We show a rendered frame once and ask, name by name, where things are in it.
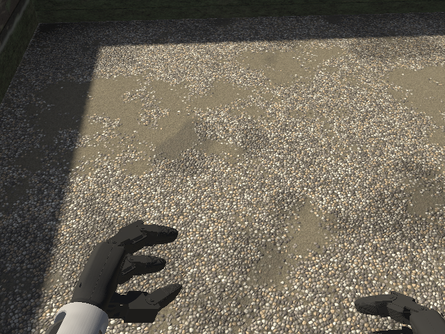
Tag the left robot hand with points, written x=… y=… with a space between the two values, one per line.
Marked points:
x=112 y=263

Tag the robot left forearm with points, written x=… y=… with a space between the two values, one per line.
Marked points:
x=79 y=318

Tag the right robot hand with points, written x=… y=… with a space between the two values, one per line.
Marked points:
x=405 y=310

